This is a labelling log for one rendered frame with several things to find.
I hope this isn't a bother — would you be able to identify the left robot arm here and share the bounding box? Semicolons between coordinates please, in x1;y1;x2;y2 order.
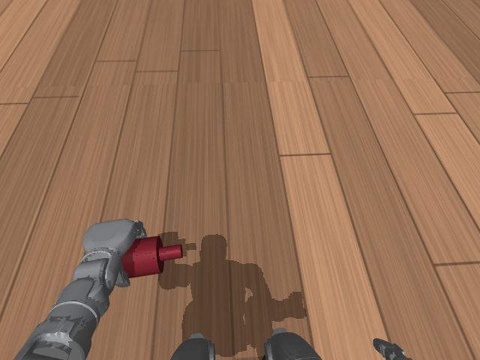
13;248;122;360

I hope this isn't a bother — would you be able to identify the left robot hand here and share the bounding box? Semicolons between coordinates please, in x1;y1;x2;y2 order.
82;219;147;287

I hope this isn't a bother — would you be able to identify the bottle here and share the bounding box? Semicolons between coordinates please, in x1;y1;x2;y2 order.
84;236;183;278

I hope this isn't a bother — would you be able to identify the right robot hand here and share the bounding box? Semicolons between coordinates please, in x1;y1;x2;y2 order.
373;338;412;360

